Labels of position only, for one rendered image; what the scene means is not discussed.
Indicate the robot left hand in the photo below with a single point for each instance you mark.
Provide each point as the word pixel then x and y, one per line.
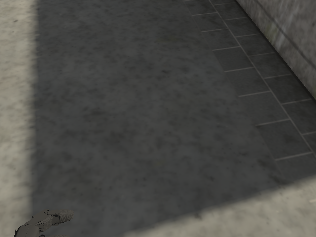
pixel 44 220

